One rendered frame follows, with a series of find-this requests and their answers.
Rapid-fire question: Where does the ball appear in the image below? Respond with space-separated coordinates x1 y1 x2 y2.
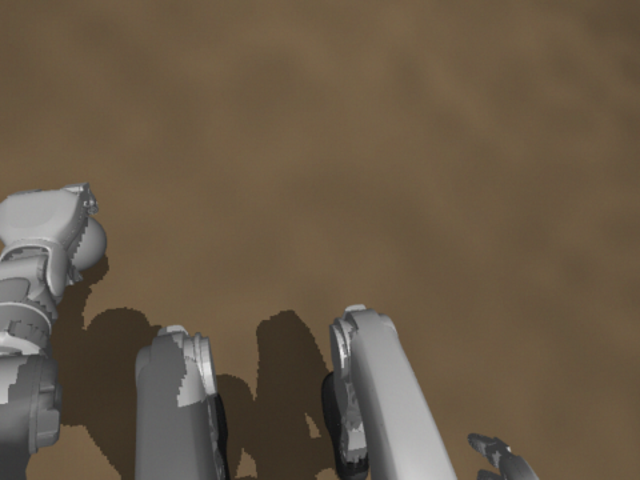
67 215 107 272

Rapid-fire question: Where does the left robot hand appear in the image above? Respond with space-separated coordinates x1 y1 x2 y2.
0 182 99 286

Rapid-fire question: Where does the right robot hand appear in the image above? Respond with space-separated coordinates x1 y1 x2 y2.
468 433 540 480

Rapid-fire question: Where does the left robot arm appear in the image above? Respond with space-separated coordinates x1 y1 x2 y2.
0 239 69 480

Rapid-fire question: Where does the left robot foot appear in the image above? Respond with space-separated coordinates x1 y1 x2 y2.
214 392 230 480

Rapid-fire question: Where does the right robot foot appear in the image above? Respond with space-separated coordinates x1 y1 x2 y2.
321 372 369 480

